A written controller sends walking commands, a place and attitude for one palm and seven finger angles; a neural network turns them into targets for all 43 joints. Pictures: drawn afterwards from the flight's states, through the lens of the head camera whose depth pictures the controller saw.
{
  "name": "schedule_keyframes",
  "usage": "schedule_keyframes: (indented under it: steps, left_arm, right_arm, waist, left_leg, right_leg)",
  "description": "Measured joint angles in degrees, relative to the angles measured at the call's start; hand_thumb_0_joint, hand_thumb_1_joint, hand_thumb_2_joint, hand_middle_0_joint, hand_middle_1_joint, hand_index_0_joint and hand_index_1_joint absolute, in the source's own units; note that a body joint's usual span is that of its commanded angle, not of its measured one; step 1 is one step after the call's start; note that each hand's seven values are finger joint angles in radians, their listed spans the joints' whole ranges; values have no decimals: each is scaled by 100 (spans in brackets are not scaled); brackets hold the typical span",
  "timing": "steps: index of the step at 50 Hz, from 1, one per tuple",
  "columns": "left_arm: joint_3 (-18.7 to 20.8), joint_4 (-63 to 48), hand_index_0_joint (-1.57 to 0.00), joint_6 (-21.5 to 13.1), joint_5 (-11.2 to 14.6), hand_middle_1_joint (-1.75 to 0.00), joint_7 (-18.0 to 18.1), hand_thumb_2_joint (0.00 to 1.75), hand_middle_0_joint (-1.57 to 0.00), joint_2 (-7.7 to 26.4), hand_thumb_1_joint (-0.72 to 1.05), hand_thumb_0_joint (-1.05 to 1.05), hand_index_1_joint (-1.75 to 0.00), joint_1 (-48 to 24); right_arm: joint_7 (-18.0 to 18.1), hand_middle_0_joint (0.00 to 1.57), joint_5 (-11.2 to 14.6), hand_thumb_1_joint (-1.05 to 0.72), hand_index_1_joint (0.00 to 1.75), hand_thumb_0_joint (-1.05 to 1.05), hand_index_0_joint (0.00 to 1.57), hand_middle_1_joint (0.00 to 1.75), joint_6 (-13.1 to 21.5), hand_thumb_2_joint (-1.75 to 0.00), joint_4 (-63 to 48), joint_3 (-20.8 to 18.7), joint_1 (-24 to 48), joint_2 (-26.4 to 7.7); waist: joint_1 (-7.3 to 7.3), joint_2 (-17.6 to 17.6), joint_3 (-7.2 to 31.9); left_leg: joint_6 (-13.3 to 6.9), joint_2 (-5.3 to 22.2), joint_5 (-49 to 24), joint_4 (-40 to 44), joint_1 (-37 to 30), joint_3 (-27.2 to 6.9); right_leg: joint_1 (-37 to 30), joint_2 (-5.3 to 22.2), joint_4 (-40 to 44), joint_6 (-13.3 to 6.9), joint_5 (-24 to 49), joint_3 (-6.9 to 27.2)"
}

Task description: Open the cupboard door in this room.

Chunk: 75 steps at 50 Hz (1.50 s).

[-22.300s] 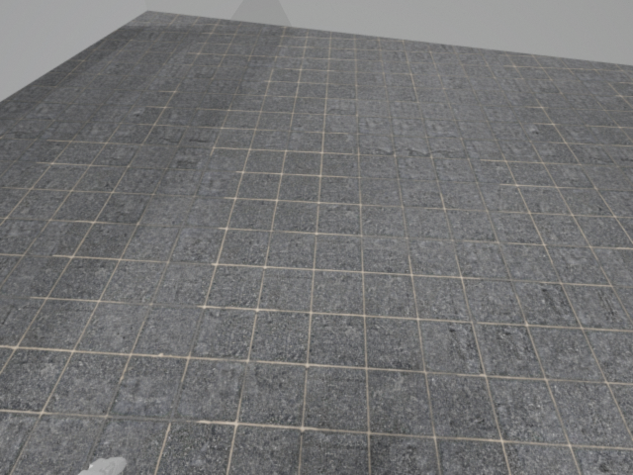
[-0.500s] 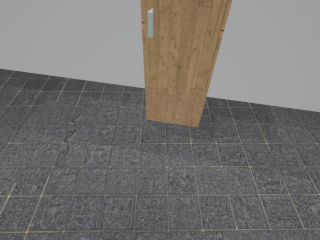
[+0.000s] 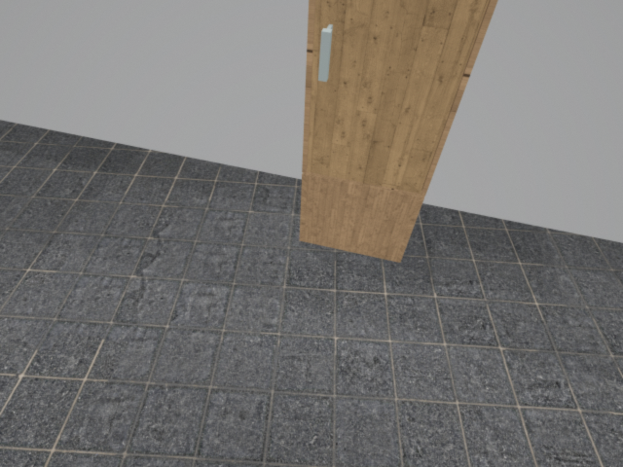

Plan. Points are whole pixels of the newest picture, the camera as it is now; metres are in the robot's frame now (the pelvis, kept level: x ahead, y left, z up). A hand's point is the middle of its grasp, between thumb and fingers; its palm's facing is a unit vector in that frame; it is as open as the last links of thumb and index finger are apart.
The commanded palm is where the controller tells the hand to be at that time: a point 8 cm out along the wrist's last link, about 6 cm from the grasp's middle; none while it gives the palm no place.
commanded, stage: walk to a spot facing it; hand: left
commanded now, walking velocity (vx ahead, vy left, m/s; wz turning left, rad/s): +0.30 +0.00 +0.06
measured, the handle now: (326, 52) +1.06 +0.03 +0.06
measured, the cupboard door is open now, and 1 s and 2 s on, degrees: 0 0 0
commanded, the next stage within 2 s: turn to face it in 0.18 s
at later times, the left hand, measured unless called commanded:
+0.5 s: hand (220, 386) +0.28 +0.17 -0.18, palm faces -0.06 -0.98 -0.20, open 7.4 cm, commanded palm none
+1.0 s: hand (203, 362) +0.31 +0.20 -0.16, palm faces -0.07 -0.98 -0.16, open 7.4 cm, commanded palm none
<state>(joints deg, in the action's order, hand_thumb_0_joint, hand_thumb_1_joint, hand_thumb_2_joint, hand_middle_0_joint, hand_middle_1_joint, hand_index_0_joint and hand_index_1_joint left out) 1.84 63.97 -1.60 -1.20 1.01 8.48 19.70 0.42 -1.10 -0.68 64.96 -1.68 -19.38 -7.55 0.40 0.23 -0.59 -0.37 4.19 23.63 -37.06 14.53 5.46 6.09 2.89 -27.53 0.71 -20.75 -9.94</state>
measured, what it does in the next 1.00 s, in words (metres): walks ahead: right foot, then left foot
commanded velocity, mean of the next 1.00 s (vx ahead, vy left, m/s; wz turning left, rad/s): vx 0.18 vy -0.01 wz -0.18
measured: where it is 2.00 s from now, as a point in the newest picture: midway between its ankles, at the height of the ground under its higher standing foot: (338, 395)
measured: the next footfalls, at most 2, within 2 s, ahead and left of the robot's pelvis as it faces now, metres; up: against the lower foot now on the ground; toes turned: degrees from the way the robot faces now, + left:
right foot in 0.48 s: +0.31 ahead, -0.11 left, +0.00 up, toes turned -11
left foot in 0.86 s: +0.29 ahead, +0.13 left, +0.00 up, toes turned -1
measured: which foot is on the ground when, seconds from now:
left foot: down 0.00-0.48, up 0.50-0.84, down 0.86-1.00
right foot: down 0.00-0.06, up 0.08-0.46, down 0.48-0.88, up 0.90-1.00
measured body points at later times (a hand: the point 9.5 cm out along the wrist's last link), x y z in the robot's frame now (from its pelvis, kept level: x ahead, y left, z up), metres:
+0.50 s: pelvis +0.17 -0.01 -0.02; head +0.21 -0.01 +0.43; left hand +0.28 +0.22 -0.16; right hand +0.05 -0.19 -0.17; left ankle +0.00 +0.11 -0.72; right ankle +0.27 -0.10 -0.74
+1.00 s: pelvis +0.26 +0.02 +0.01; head +0.26 +0.03 +0.46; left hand +0.31 +0.25 -0.15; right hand +0.25 -0.22 -0.13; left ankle +0.25 +0.13 -0.73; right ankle +0.25 -0.11 -0.67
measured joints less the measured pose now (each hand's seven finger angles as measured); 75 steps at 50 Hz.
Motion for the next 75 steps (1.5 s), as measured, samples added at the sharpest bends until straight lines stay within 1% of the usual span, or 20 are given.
schedule_keyframes:
  steps: [3,6,9,13,17,22,25,28,30,36,43,47,51,54,57,64,65,67,70,75]
  left_arm:
    - [46,55,-20,4,3,-30,-26,90,-20,41,90,0,-30,161]
    - [28,185,-19,154,3,-30,-55,90,-20,44,90,1,-30,203]
    - [34,175,-19,170,-8,-30,-96,90,-20,78,91,1,-30,-19]
    - [82,-81,-19,130,-11,-30,-135,90,-20,145,91,1,-30,-458]
    - [133,-314,-19,144,-2,-30,-137,90,-20,202,92,1,-30,-889]
    - [95,-551,-19,67,7,-30,-140,90,-20,158,91,1,-30,-1292]
    - [70,-632,-19,-121,-31,-30,-122,90,-20,132,91,1,-30,-1278]
    - [33,-629,-19,-202,33,-30,-55,90,-20,51,91,0,-30,-1279]
    - [17,-597,-19,-107,47,-30,-14,90,-20,10,91,0,-30,-1229]
    - [91,-512,-20,125,-1,-30,3,90,-20,117,93,0,-30,-1062]
    - [134,-446,-20,122,17,-30,-120,90,-20,276,91,0,-30,-742]
    - [183,-339,-20,247,14,-30,-183,90,-20,308,91,1,-30,-523]
    - [233,-332,-19,198,-34,-30,-260,90,-20,313,91,1,-30,-437]
    - [240,-315,-19,178,-34,-30,-261,90,-20,322,91,1,-30,-427]
    - [215,-263,-19,212,-28,-30,-264,90,-20,315,91,1,-30,-514]
    - [115,-296,-19,50,-6,-30,-309,90,-20,218,91,1,-30,-974]
    - [112,-328,-19,-55,-15,-30,-295,90,-20,214,91,1,-30,-1034]
    - [98,-368,-19,-214,21,-30,-222,90,-20,99,91,1,-30,-1168]
    - [147,-437,-20,-287,80,-30,-80,90,-20,9,92,0,-30,-1189]
    - [106,-350,-20,-236,12,-30,14,90,-20,84,95,-1,-30,-981]
  right_arm:
    - [-26,20,3,-91,30,1,20,30,101,-90,-99,-20,-18,-9]
    - [37,20,-35,-91,30,0,20,30,328,-90,-214,-43,-58,-10]
    - [114,20,-33,-91,30,0,20,30,446,-90,-207,-9,-190,54]
    - [152,20,-1,-91,30,0,20,30,493,-90,-23,50,-425,205]
    - [166,20,2,-90,30,0,20,30,469,-90,143,70,-598,340]
    - [167,20,13,-90,30,0,20,30,371,-90,255,30,-598,350]
    - [142,20,76,-90,30,0,20,30,265,-90,307,-27,-561,281]
    - [147,20,146,-90,30,1,20,30,119,-90,131,-79,-61,93]
    - [144,20,113,-90,30,1,20,30,60,-90,-75,-103,299,-34]
    - [93,20,10,-91,30,0,20,30,19,-90,-668,-117,1029,-285]
    - [18,20,10,-91,30,0,19,30,186,-90,-812,-63,1009,-285]
    - [18,20,-59,-91,30,0,20,30,257,-90,-763,-35,641,-184]
    - [52,20,-51,-91,30,0,20,30,292,-90,-545,-18,174,-117]
    - [75,20,-35,-91,30,0,20,30,342,-90,-350,-7,-135,-41]
    - [88,20,-42,-91,30,0,20,30,373,-90,-178,-19,-392,45]
    - [70,20,-38,-90,30,0,20,30,297,-90,175,-75,-816,127]
    - [51,20,-3,-90,30,0,20,30,276,-90,235,-76,-870,143]
    - [33,20,58,-90,30,1,20,30,141,-90,315,-71,-733,92]
    - [22,20,49,-90,30,1,20,30,46,-90,255,-119,-394,13]
    - [-8,20,5,-91,30,1,20,30,92,-90,-204,-173,311,-149]
  waist:
    - [21,161,-61]
    - [-63,205,-70]
    - [-154,152,-154]
    - [-119,126,-258]
    - [-111,103,-363]
    - [-184,-21,-582]
    - [-116,-67,-596]
    - [-121,-169,-757]
    - [-106,-179,-768]
    - [-39,-170,-487]
    - [133,9,-110]
    - [48,58,25]
    - [16,39,23]
    - [5,72,-28]
    - [-75,80,-129]
    - [-342,-18,-383]
    - [-326,-6,-391]
    - [-304,-144,-518]
    - [-216,-194,-522]
    - [-162,-183,-345]
  left_leg:
    - [-87,-102,-290,90,-27,167]
    - [-209,-187,-73,178,-217,329]
    - [-215,-240,-205,734,-591,355]
    - [-214,-321,-426,1519,-1122,374]
    - [-121,-343,-404,1941,-1580,429]
    - [50,-237,70,1718,-1975,530]
    - [119,-39,607,220,-1664,533]
    - [124,-89,802,-2406,-444,-144]
    - [146,-84,594,-3070,194,-322]
    - [243,126,99,-2036,974,-359]
    - [238,31,-269,267,112,-94]
    - [15,-16,-655,667,-256,3]
    - [10,-54,-830,1393,-719,89]
    - [27,-83,-880,1760,-988,210]
    - [94,-58,-803,1923,-1200,311]
    - [433,193,-72,1293,-1364,428]
    - [406,244,149,755,-1177,402]
    - [240,274,580,-946,-512,-5]
    - [117,179,331,-2631,476,-217]
    - [192,221,-232,-2006,1206,-26]
  right_leg:
    - [25,184,-366,67,-298,20]
    - [755,189,-2151,-70,-738,308]
    - [1584,146,-3496,-104,-422,404]
    - [2441,215,-3848,-39,208,487]
    - [2894,231,-3275,-33,673,477]
    - [2465,6,-1398,-201,1102,285]
    - [1890,-149,-767,-405,1368,176]
    - [1809,-255,-1034,-566,881,177]
    - [1659,-308,-839,-521,933,225]
    - [1391,-397,-231,-501,1165,379]
    - [1165,-412,-93,-364,1059,524]
    - [1505,-362,-1457,-247,-135,629]
    - [2110,-134,-2945,-124,272,747]
    - [2406,81,-3290,-17,537,804]
    - [2477,255,-2948,50,559,719]
    - [1703,159,-629,-137,699,272]
    - [1604,161,-498,-224,1023,243]
    - [1590,106,-891,-289,772,123]
    - [1257,61,-713,-297,490,12]
    - [699,-12,-22,-273,612,-58]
